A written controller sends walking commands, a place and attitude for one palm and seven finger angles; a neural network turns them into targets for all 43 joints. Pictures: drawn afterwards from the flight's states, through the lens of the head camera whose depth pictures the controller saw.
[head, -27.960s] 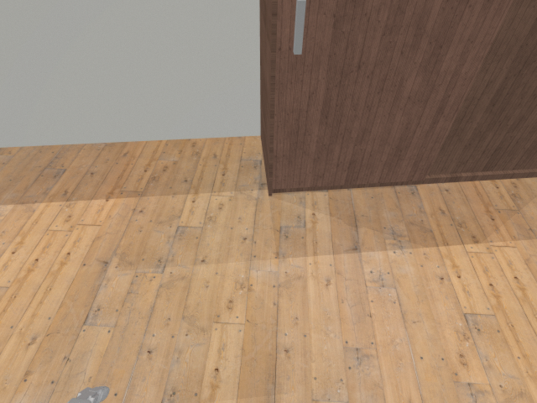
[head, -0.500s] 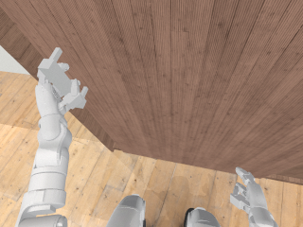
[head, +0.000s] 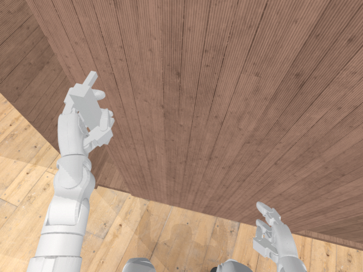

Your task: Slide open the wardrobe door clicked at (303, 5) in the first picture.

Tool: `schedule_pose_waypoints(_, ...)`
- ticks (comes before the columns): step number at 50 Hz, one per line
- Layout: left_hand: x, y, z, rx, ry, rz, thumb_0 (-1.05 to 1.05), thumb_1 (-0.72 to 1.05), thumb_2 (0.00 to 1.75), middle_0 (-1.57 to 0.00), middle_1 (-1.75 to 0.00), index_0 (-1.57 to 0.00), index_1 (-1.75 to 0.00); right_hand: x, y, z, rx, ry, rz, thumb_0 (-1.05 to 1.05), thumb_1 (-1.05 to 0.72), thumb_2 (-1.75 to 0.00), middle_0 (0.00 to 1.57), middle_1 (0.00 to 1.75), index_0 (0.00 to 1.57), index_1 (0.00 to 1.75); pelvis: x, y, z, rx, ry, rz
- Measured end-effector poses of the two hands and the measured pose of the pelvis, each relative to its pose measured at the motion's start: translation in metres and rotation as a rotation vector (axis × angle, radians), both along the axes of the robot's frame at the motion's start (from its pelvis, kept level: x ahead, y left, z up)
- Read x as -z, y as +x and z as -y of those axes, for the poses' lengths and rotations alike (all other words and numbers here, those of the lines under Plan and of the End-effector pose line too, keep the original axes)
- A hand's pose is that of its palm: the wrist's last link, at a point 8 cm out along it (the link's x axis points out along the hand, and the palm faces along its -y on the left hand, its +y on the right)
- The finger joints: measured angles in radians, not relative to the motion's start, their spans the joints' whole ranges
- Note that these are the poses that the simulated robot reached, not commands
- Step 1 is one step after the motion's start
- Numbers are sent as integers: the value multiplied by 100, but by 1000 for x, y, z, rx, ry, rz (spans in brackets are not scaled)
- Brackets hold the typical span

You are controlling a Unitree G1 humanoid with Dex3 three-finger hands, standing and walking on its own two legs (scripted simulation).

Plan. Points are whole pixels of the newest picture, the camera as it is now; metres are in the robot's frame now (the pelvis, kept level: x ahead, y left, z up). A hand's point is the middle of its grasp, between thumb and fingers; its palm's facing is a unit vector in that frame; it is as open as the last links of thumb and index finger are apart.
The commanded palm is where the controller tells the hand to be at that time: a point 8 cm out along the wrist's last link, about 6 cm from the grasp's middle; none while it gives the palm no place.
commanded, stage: step sideways, sliding the door along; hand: left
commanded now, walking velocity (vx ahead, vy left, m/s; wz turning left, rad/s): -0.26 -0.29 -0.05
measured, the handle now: (98, 110) +0.37 +0.27 +0.08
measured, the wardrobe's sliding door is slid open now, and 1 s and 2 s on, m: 0.21 0.53 0.66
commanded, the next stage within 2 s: stop walking and hold the door there in 1.86 s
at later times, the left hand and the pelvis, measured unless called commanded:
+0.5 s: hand (188, 152) +0.31 +0.06 +0.09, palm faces +0.05 -1.00 -0.02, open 6.3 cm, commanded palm +0.29 +0.08 +0.07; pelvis -0.02 -0.06 +0.00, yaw -2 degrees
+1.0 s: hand (265, 168) +0.31 -0.08 +0.09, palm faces +0.17 -0.97 -0.15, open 6.5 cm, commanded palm +0.28 -0.07 +0.07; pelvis -0.07 -0.21 -0.01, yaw -2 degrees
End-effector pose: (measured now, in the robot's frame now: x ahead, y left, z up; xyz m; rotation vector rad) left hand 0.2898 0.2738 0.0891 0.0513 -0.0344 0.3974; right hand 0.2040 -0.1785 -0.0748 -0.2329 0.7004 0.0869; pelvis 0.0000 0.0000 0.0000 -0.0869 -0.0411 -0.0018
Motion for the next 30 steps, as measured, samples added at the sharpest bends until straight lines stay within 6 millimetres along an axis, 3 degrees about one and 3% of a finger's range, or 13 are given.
schedule_pose_waypoints(3,1,0,20,-38,33,9,1,67,81,-44,-134,-24,-139,18,12,23,-4,52,36,1,-90,-90,21,30,21,30,15,5,26,-8,50,0)
schedule_pose_waypoints(6,0,-2,42,-63,48,-10,0,66,81,-45,-129,-22,-140,34,18,49,46,55,23,1,-90,-90,21,30,21,30,16,2,37,-10,51,-15)
schedule_pose_waypoints(12,0,-3,82,15,39,-5,0,69,79,-40,-127,-24,-140,32,-4,89,141,-38,-53,1,-90,-90,20,30,20,30,5,-4,43,-5,103,-53)
schedule_pose_waypoints(18,6,-2,118,184,-8,105,2,71,79,-38,-134,-23,-137,26,-34,104,179,-128,-84,1,-91,-90,20,30,20,30,20,-13,43,-14,63,-30)
schedule_pose_waypoints(25,1,-1,158,351,-10,39,3,71,76,-34,-139,-27,-137,-3,-65,101,147,-102,-108,1,-90,-90,20,30,20,30,-2,-24,60,38,-21,-15)
schedule_pose_waypoints(30,-2,0,186,407,-23,13,5,69,73,-36,-139,-31,-138,-18,-79,118,177,-99,-99,1,-90,-90,21,30,21,30,-10,-32,83,72,-46,-22)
